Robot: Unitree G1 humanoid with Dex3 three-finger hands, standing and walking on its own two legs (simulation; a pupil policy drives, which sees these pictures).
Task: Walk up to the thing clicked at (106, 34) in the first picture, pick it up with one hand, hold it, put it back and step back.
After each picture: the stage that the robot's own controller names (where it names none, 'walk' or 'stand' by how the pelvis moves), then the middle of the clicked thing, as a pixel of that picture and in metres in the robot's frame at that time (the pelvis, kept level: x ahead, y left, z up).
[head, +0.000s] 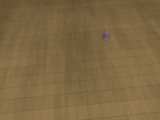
stand; (106, 36) +1.49 -0.29 -0.72
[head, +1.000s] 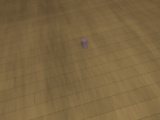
walk; (84, 43) +1.38 +0.08 -0.70
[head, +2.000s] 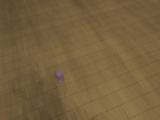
walk; (60, 76) +0.85 +0.27 -0.71
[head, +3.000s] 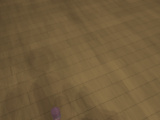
walk; (56, 113) +0.52 +0.22 -0.70
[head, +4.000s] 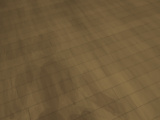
stand; out of the picture +0.36 +0.21 -0.71
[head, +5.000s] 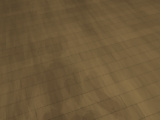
stand; out of the picture +0.36 +0.17 -0.72
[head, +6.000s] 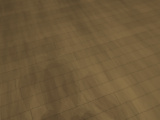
stand; out of the picture +0.37 +0.20 -0.72
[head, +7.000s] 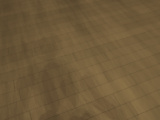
stand; out of the picture +0.36 +0.20 -0.73
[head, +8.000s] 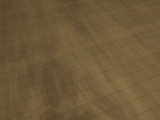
stand; out of the picture +0.35 +0.20 -0.73
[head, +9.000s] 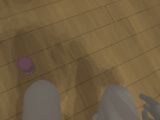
go down; (26, 66) +0.41 +0.27 -0.36
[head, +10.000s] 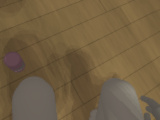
go down; (15, 62) +0.41 +0.29 -0.30
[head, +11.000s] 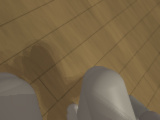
close in; out of the picture +0.37 +0.33 -0.22
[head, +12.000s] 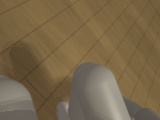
close; out of the picture +0.38 +0.33 -0.21
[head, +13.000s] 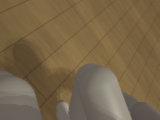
lift; out of the picture +0.36 +0.33 -0.22
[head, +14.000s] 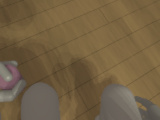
lift; (11, 80) +0.32 +0.25 -0.06
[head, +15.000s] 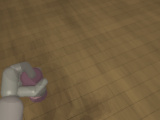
hold; (35, 85) +0.34 +0.17 +0.04
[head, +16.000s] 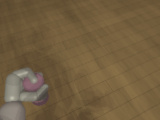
hold; (36, 90) +0.34 +0.18 -0.01
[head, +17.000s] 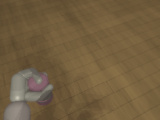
crouch; (41, 90) +0.34 +0.16 +0.00
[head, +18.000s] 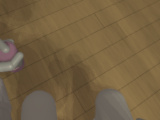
crouch; (10, 58) +0.42 +0.25 -0.09
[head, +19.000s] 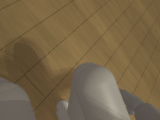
lower; out of the picture +0.38 +0.35 -0.22
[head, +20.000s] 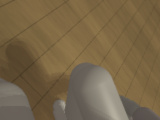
lower; out of the picture +0.38 +0.35 -0.22
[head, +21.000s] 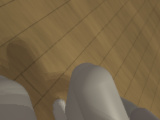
lower; out of the picture +0.38 +0.35 -0.22
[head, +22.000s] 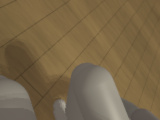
lower; out of the picture +0.38 +0.35 -0.22
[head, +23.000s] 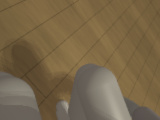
loosen; out of the picture +0.36 +0.33 -0.22
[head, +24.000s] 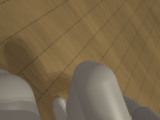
withdraw; out of the picture +0.37 +0.33 -0.22
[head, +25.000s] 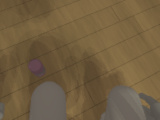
walk; (37, 68) +0.43 +0.27 -0.37
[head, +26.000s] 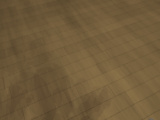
stand; out of the picture +0.36 +0.21 -0.66
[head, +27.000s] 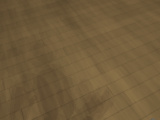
stand; out of the picture +0.36 +0.23 -0.67
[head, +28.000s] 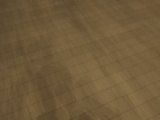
stand; out of the picture +0.38 +0.21 -0.71
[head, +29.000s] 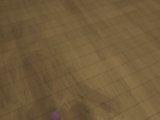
walk; (55, 117) +0.41 +0.17 -0.70
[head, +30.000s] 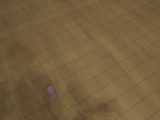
walk; (52, 91) +0.59 +0.25 -0.69
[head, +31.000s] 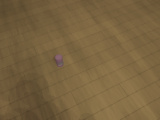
walk; (59, 60) +0.91 +0.24 -0.69
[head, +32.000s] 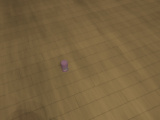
stand; (64, 66) +1.00 +0.20 -0.71
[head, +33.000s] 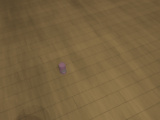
stand; (62, 68) +1.01 +0.22 -0.73
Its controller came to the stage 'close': yes
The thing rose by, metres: 0.71
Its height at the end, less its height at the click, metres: +0.00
